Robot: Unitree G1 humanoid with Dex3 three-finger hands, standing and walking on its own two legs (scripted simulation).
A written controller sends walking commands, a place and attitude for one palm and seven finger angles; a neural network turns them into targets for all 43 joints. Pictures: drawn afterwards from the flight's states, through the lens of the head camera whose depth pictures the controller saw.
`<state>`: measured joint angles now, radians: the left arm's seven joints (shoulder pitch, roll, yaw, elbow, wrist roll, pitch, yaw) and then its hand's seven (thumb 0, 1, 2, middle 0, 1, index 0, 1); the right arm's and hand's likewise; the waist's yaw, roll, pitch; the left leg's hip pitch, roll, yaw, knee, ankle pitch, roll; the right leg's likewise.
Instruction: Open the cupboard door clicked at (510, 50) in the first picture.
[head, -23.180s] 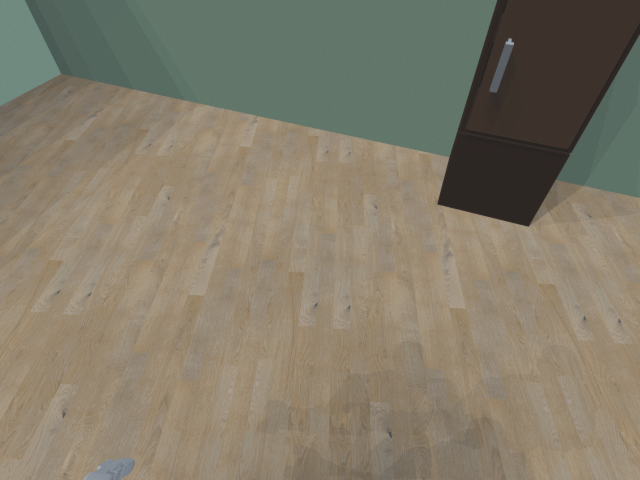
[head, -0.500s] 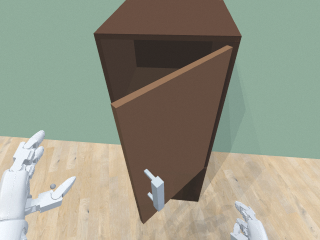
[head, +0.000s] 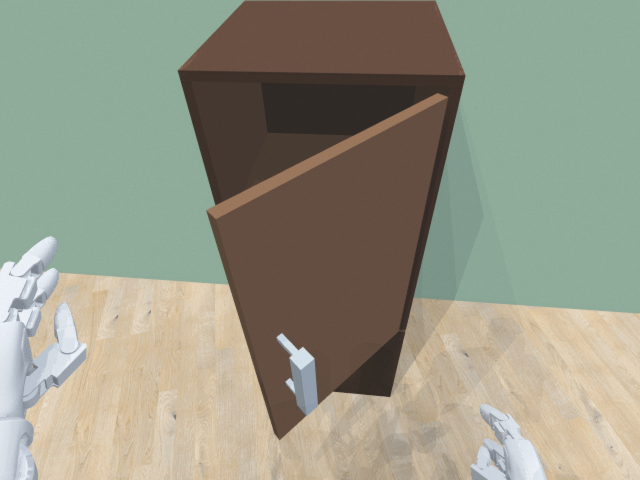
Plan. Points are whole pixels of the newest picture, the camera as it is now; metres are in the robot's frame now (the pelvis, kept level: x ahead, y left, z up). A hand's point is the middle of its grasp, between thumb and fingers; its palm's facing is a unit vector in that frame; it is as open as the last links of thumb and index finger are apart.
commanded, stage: draw the hand back to the body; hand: left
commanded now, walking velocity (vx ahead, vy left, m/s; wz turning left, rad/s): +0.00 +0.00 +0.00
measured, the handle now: (296, 374) +0.29 +0.09 -0.08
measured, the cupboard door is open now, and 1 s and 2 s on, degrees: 48 48 48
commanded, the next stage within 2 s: step back with the hand held close in 0.06 s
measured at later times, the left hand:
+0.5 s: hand (82, 353) +0.18 +0.26 +0.14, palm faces +0.32 -0.80 -0.51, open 7.4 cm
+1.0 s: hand out of the picture +0.09 +0.29 +0.16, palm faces +0.47 -0.73 -0.49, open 7.4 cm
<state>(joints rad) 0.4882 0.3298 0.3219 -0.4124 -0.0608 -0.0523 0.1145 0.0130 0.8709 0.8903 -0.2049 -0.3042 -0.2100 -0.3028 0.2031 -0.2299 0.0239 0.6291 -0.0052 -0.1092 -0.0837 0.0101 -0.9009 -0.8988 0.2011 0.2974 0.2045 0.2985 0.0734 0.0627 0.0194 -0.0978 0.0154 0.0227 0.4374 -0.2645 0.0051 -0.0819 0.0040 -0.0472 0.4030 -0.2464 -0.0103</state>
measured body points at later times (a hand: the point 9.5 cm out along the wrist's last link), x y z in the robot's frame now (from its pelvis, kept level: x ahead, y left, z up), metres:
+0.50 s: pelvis -0.02 +0.01 +0.00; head +0.00 +0.00 +0.45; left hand +0.16 +0.30 +0.17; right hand +0.15 -0.24 -0.08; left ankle -0.01 +0.11 -0.74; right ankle -0.01 -0.11 -0.74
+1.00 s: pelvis -0.10 +0.02 -0.02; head -0.08 +0.03 +0.43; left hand +0.05 +0.32 +0.18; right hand +0.08 -0.21 -0.09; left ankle -0.01 +0.12 -0.74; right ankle -0.01 -0.11 -0.74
